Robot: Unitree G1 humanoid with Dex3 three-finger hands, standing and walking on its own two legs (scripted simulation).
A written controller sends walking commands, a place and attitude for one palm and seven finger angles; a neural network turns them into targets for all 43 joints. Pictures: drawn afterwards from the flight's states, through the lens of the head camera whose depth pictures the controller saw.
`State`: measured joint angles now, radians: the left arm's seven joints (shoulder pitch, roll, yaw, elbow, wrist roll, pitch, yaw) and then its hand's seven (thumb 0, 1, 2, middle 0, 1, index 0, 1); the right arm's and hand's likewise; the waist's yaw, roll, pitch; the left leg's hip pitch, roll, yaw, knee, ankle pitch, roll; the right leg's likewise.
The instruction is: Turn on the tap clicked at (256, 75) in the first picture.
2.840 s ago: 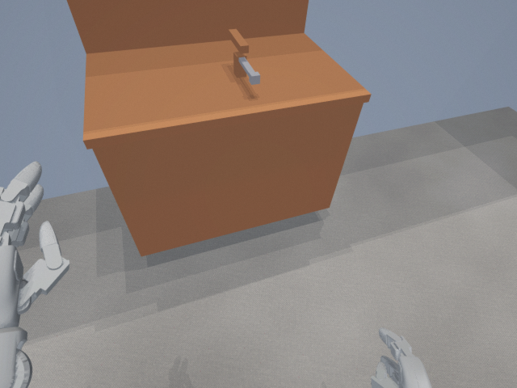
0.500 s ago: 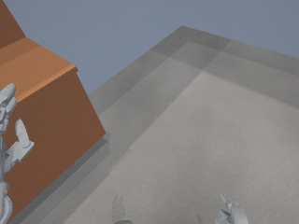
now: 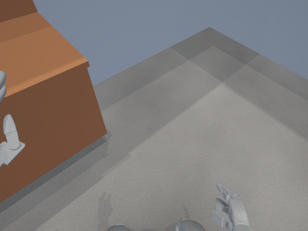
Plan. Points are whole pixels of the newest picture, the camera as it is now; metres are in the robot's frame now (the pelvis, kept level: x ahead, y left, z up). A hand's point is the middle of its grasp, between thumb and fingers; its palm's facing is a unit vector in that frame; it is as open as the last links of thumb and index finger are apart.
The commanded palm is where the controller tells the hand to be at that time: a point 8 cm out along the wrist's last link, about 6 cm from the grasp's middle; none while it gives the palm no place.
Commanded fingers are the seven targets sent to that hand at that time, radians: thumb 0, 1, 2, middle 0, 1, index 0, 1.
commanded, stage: turn to face it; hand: left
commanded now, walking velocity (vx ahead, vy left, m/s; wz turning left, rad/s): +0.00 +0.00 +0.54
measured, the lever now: out of the picture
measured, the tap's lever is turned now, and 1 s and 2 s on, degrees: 0 0 0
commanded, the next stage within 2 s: take the last steps up to it in 0.42 s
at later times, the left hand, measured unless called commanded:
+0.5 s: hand (21, 205) +0.14 +0.20 +0.19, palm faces +0.56 -0.70 -0.44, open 7.4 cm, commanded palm +0.07 +0.24 +0.19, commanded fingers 0.00 0.90 0.90 -0.20 -0.30 -0.20 -0.30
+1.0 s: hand out of the picture +0.06 +0.19 +0.18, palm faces +0.66 -0.60 -0.45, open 7.4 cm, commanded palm -0.01 +0.22 +0.19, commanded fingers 0.00 0.90 0.90 -0.20 -0.30 -0.20 -0.30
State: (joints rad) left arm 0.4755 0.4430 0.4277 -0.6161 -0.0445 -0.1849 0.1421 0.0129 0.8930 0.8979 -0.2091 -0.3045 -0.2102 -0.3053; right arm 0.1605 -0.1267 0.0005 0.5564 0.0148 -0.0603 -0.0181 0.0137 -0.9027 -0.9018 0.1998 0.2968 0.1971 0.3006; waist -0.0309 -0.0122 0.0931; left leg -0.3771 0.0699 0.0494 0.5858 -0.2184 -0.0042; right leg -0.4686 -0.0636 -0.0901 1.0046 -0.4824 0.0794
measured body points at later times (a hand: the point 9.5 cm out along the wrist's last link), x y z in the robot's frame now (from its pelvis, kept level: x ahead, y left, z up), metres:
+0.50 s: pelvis -0.02 -0.08 +0.01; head +0.03 -0.07 +0.46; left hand +0.11 +0.23 +0.21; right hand +0.22 -0.29 -0.07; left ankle -0.09 +0.05 -0.70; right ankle +0.02 -0.15 -0.73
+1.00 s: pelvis -0.05 -0.10 +0.01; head -0.03 -0.13 +0.46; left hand +0.02 +0.22 +0.20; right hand +0.17 -0.26 -0.12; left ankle -0.12 +0.03 -0.63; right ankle +0.00 -0.18 -0.73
